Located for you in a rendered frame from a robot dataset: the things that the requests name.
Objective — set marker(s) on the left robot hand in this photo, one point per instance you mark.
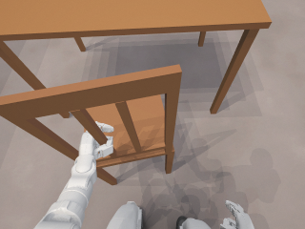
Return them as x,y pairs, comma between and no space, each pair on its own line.
89,146

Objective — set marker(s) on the robot left shin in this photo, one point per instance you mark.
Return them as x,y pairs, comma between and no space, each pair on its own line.
131,202

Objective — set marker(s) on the right robot thigh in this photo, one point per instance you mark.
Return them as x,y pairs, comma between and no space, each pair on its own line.
194,224

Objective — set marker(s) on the robot left forearm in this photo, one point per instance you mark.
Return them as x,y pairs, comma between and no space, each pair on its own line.
74,199

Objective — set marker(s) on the right robot hand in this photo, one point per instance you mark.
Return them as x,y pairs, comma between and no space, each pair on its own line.
242,220

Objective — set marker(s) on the table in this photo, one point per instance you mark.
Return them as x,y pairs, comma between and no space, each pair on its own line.
52,19

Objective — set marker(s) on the chair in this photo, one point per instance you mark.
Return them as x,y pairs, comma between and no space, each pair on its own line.
131,103

